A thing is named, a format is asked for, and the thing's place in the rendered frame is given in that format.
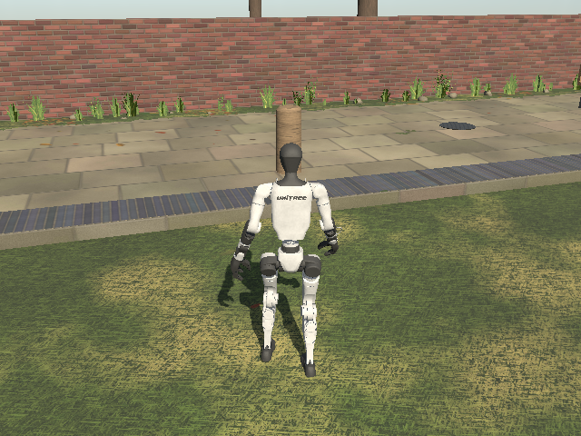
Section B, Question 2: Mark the robot left forearm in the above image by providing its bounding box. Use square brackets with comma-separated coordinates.
[233, 220, 255, 261]

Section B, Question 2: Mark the left robot upper arm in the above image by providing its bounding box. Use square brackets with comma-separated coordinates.
[247, 183, 272, 234]

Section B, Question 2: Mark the robot left hand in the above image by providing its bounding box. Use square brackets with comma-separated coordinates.
[231, 256, 251, 281]

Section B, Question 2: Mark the robot head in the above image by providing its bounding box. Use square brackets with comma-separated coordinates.
[275, 143, 307, 186]

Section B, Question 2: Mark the robot right hand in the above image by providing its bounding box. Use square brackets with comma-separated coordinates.
[318, 241, 339, 256]

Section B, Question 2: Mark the right robot upper arm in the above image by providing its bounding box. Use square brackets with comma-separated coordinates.
[310, 183, 334, 231]

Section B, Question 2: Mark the robot right forearm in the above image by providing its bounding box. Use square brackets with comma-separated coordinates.
[324, 217, 338, 244]

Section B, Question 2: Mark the left robot shin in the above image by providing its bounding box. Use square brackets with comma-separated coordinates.
[262, 292, 276, 349]

